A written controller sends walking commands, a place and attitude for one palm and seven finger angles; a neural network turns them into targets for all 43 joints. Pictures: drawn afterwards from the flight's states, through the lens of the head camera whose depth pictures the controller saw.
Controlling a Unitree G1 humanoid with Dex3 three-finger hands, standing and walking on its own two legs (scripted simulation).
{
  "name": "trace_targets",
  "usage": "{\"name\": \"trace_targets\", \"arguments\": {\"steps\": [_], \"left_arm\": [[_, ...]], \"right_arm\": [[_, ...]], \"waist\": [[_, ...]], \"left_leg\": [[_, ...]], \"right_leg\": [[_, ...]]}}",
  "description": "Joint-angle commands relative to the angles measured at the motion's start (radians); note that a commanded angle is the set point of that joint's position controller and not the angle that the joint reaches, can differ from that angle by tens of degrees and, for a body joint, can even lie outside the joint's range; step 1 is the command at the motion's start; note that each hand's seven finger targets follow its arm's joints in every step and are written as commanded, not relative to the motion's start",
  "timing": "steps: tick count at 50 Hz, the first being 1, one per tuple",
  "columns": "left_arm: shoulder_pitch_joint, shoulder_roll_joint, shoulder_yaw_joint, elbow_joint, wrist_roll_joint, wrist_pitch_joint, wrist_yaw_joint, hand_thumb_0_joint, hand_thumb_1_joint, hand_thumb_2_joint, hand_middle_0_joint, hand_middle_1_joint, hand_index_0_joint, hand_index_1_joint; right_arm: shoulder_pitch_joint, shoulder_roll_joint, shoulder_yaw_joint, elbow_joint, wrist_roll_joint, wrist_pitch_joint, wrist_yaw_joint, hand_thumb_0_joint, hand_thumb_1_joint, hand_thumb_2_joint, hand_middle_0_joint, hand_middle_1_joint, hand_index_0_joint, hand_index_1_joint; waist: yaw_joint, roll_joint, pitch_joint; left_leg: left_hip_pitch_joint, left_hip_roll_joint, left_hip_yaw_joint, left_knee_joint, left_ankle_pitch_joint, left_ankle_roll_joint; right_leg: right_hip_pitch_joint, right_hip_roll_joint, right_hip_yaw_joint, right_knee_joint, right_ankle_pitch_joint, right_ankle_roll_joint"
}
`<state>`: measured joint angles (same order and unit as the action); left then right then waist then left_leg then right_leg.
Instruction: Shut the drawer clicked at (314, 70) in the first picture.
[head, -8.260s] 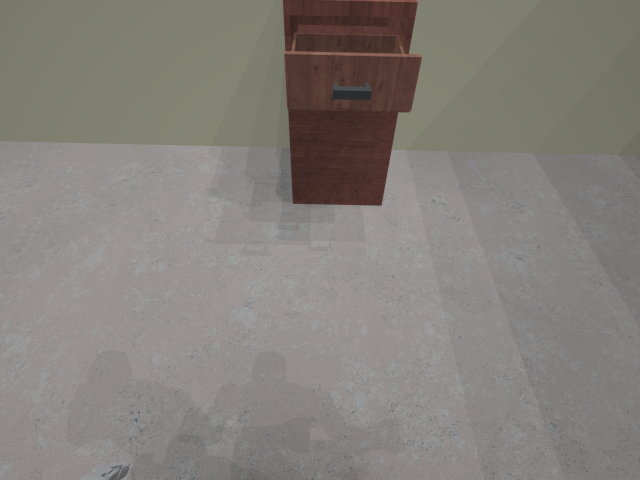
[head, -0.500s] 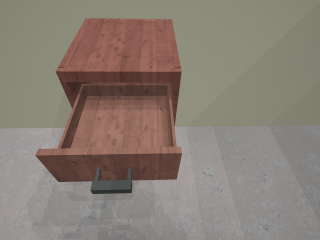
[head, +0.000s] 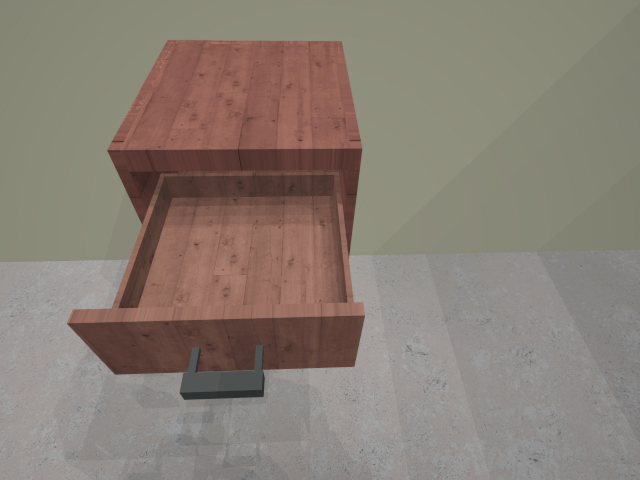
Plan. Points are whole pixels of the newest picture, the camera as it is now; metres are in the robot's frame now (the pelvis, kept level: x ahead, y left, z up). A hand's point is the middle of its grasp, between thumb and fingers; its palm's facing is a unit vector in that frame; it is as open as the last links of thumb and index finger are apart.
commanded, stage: look again from close up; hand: left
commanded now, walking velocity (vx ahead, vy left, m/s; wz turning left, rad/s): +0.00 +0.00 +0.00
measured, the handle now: (225, 368) +0.27 +0.15 -0.04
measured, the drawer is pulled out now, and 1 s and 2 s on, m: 0.29 0.29 0.29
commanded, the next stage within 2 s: raise the hand and make a fist in 0.48 s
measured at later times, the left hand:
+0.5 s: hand out of the picture -0.03 +0.14 -0.18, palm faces +0.04 -0.99 -0.17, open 7.4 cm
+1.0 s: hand out of the picture +0.10 +0.11 -0.03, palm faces +0.12 -0.99 +0.00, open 6.7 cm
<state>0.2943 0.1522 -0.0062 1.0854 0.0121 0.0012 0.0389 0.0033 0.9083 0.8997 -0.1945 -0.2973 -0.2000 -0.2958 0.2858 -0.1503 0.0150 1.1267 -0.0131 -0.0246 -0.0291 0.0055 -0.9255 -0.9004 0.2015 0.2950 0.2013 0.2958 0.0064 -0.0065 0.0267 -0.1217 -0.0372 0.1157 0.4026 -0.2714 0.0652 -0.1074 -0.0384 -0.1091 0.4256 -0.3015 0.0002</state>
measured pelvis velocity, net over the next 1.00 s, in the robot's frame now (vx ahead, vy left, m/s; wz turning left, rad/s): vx -0.05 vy -0.04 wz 0.02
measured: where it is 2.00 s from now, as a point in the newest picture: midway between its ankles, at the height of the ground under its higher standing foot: outside the picture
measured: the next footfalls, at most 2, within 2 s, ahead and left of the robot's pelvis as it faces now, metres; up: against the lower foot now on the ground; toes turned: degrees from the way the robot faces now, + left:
none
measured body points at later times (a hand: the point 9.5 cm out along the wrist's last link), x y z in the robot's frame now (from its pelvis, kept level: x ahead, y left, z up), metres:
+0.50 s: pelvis -0.01 -0.01 +0.00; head +0.00 -0.01 +0.45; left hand -0.03 +0.20 -0.16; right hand -0.02 -0.22 -0.16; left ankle -0.03 +0.07 -0.74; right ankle -0.05 -0.11 -0.74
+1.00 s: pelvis -0.05 -0.04 -0.06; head -0.02 -0.03 +0.39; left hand +0.09 +0.17 -0.03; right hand +0.18 -0.29 -0.09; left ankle -0.03 +0.07 -0.74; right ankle -0.05 -0.11 -0.74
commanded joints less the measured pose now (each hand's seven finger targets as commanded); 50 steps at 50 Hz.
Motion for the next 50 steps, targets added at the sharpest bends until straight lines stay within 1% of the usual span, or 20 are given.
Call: {"name": "trace_targets", "arguments": {"steps": [1,11,28,29,30,31,32,33,34,37,38,39,40,41,42,43,45,46,48,50], "left_arm": [[0.084,0.079,0.016,-0.028,-0.003,-0.013,0.01,0.0,0.9,0.9,-0.2,-0.3,-0.2,-0.3],[0.093,0.07,0.016,-0.023,-0.002,-0.014,0.012,0.0,0.9,0.9,-0.2,-0.3,-0.2,-0.3],[0.118,0.059,0.01,-0.014,-0.002,-0.02,0.012,0.0,0.9,0.9,-0.2,-0.3,-0.2,-0.3],[0.144,0.082,0.001,0.02,0.019,-0.053,0.043,0.0,0.9,0.9,-0.2,-0.3,-0.2,-0.3],[-0.533,0.235,0.045,-1.475,-0.182,-0.238,0.029,0.0,0.9,0.9,-0.22,-0.322,-0.22,-0.322],[-0.195,0.188,0.04,-1.253,-0.11,-0.177,0.074,0.0,0.9,0.9,-0.24,-0.343,-0.24,-0.343],[-0.135,0.143,0.021,-1.186,-0.131,-0.129,0.13,0.0,0.9,0.9,-0.26,-0.365,-0.26,-0.365],[0.127,-0.039,-0.077,-0.976,-0.119,-0.034,0.128,0.0,0.9,0.9,-0.28,-0.387,-0.28,-0.387],[0.024,-0.08,-0.133,-1.157,-0.155,-0.046,0.106,0.0,0.9,0.9,-0.3,-0.408,-0.3,-0.408],[0.096,-0.07,-0.134,-1.183,-0.148,-0.163,0.074,0.0,0.9,0.9,-0.36,-0.473,-0.36,-0.473],[0.104,-0.072,-0.118,-1.123,-0.14,-0.206,0.061,0.0,0.9,0.9,-0.38,-0.495,-0.38,-0.495],[0.238,-0.109,-0.105,-1.044,-0.157,-0.256,0.027,0.0,0.9,0.9,-0.4,-0.517,-0.4,-0.517],[0.339,-0.112,-0.074,-0.987,-0.176,-0.315,-0.016,0.0,0.9,0.9,-0.42,-0.538,-0.42,-0.538],[0.448,-0.086,-0.011,-0.981,-0.205,-0.381,-0.065,0.0,0.9,0.9,-0.44,-0.56,-0.44,-0.56],[0.501,-0.058,0.026,-0.972,-0.21,-0.431,-0.097,0.0,0.9,0.9,-0.46,-0.582,-0.46,-0.582],[0.489,-0.08,0.008,-1.026,-0.22,-0.493,-0.137,0.0,0.9,0.9,-0.48,-0.603,-0.48,-0.603],[0.357,-0.011,0.033,-1.223,-0.206,-0.627,-0.186,0.0,0.9,0.9,-0.52,-0.647,-0.52,-0.647],[0.306,0.025,0.035,-1.291,-0.187,-0.682,-0.194,0.0,0.9,0.9,-0.54,-0.668,-0.54,-0.668],[0.275,0.101,0.074,-1.355,-0.147,-0.732,-0.189,0.0,0.9,0.9,-0.58,-0.712,-0.58,-0.712],[0.265,0.088,0.084,-1.374,-0.164,-0.714,-0.177,0.0,0.9,0.9,-0.62,-0.755,-0.62,-0.755]], "right_arm": [[0.069,-0.1,-0.013,-0.016,0.005,-0.015,-0.006,0.0,-0.9,-0.9,0.2,0.3,0.2,0.3],[0.087,-0.083,-0.014,-0.002,0.006,-0.015,-0.005,0.0,-0.9,-0.9,0.2,0.3,0.2,0.3],[0.087,-0.065,-0.013,0.008,0.008,-0.013,-0.005,0.0,-0.9,-0.9,0.2,0.3,0.2,0.3],[-0.004,-0.094,-0.008,-0.072,0.01,-0.019,0.004,0.0,-0.9,-0.9,0.2,0.3,0.2,0.3],[0.018,-0.29,-0.045,-0.43,0.05,-0.154,-0.029,0.0,-0.9,-0.9,0.2,0.3,0.2,0.3],[-0.07,-0.196,-0.007,-0.376,0.044,-0.239,-0.047,0.0,-0.9,-0.9,0.2,0.3,0.2,0.3],[-0.061,-0.209,-0.034,-0.315,0.045,-0.271,-0.047,0.0,-0.9,-0.9,0.2,0.3,0.2,0.3],[-0.024,-0.166,-0.035,-0.301,0.059,-0.27,-0.034,0.0,-0.9,-0.9,0.2,0.3,0.2,0.3],[-0.038,-0.196,-0.033,-0.384,0.065,-0.279,-0.031,0.0,-0.9,-0.9,0.2,0.3,0.2,0.3],[-0.08,-0.233,-0.049,-0.479,0.039,-0.331,-0.038,0.0,-0.9,-0.9,0.2,0.3,0.2,0.3],[-0.07,-0.236,-0.061,-0.492,0.026,-0.33,-0.033,0.0,-0.9,-0.9,0.2,0.3,0.2,0.3],[-0.1,-0.228,-0.071,-0.524,0.021,-0.329,-0.024,0.0,-0.9,-0.9,0.2,0.3,0.2,0.3],[-0.125,-0.225,-0.076,-0.548,0.019,-0.328,-0.014,0.0,-0.9,-0.9,0.2,0.3,0.2,0.3],[-0.147,-0.218,-0.085,-0.569,0.019,-0.32,-0.002,0.0,-0.9,-0.9,0.2,0.3,0.2,0.3],[-0.158,-0.216,-0.088,-0.586,0.021,-0.316,0.014,0.0,-0.9,-0.9,0.2,0.3,0.2,0.3],[-0.16,-0.21,-0.092,-0.613,0.02,-0.313,0.029,0.0,-0.9,-0.9,0.2,0.3,0.2,0.3],[-0.167,-0.197,-0.098,-0.656,0.014,-0.317,0.046,0.0,-0.9,-0.9,0.2,0.3,0.2,0.3],[-0.164,-0.19,-0.099,-0.665,0.008,-0.319,0.053,0.0,-0.9,-0.9,0.2,0.3,0.2,0.3],[-0.158,-0.191,-0.103,-0.678,-0.002,-0.306,0.063,0.0,-0.9,-0.9,0.2,0.3,0.2,0.3],[-0.179,-0.186,-0.093,-0.714,0.008,-0.286,0.048,0.0,-0.9,-0.9,0.2,0.3,0.2,0.3]], "waist": [[0.002,0.001,0.027],[0.002,-0.016,0.043],[-0.001,0.005,0.067],[0.016,-0.028,0.111],[-0.107,0.17,-0.359],[-0.013,0.302,-0.383],[-0.039,0.266,-0.307],[-0.042,0.151,-0.178],[-0.042,0.103,-0.078],[-0.07,-0.125,-0.035],[-0.077,-0.241,-0.009],[-0.036,-0.311,0.003],[-0.004,-0.369,-0.004],[0.038,-0.387,-0.047],[0.072,-0.301,-0.101],[0.069,-0.236,-0.157],[0.062,0.043,-0.281],[0.052,0.142,-0.307],[0.023,0.183,-0.303],[0.003,0.119,-0.269]], "left_leg": [[0.001,0.158,-0.155,-0.066,0.36,-0.004],[-0.003,0.157,-0.148,-0.074,0.308,-0.003],[-0.02,0.152,-0.139,-0.073,0.219,-0.008],[-0.147,0.161,-0.112,0.144,0.376,-0.047],[0.153,0.058,-0.129,0.027,0.42,-0.033],[0.213,0.105,-0.117,-0.005,0.559,-0.046],[0.129,0.106,-0.125,-0.004,0.479,-0.08],[0.034,0.108,-0.141,-0.011,0.363,-0.062],[-0.054,0.1,-0.158,0.007,0.248,-0.048],[-0.172,0.051,-0.155,0.128,0.063,-0.023],[-0.232,0.044,-0.158,0.173,0.027,-0.03],[-0.306,0.045,-0.153,0.208,-0.006,-0.038],[-0.39,0.04,-0.145,0.245,-0.024,-0.046],[-0.45,0.034,-0.131,0.279,-0.02,-0.054],[-0.489,0.024,-0.118,0.311,0.02,-0.06],[-0.502,0.02,-0.108,0.347,0.044,-0.064],[-0.491,0.02,-0.083,0.428,0.089,-0.062],[-0.483,0.026,-0.084,0.463,0.11,-0.058],[-0.518,0.038,-0.1,0.518,0.076,-0.049],[-0.589,0.037,-0.111,0.544,-0.015,-0.039]], "right_leg": [[-0.038,-0.088,0.092,-0.055,0.219,-0.035],[-0.055,-0.089,0.098,-0.068,0.208,-0.038],[-0.085,-0.087,0.119,-0.092,0.194,-0.046],[-0.113,-0.133,0.156,-0.053,0.609,-0.018],[-0.052,-0.026,0.098,0.037,0.467,-0.03],[-0.086,0.017,0.083,0.082,0.196,-0.052],[-0.156,0.019,0.047,0.113,0.073,-0.037],[-0.212,0.014,0.029,0.11,0.039,-0.028],[-0.203,0.012,0.013,0.086,0.069,-0.028],[-0.317,0.017,0.022,0.059,0.003,-0.02],[-0.398,0.023,0.019,0.08,-0.053,-0.015],[-0.441,0.025,0.015,0.114,-0.104,-0.016],[-0.456,0.026,0.022,0.153,-0.118,-0.014],[-0.432,0.026,0.038,0.193,-0.087,-0.015],[-0.389,0.019,0.065,0.249,0.021,-0.022],[-0.379,0.016,0.065,0.307,0.099,-0.024],[-0.426,0.017,0.076,0.408,0.138,-0.042],[-0.477,0.019,0.078,0.444,0.133,-0.051],[-0.563,0.02,0.094,0.475,0.065,-0.058],[-0.578,0.014,0.127,0.455,-0.026,-0.053]]}}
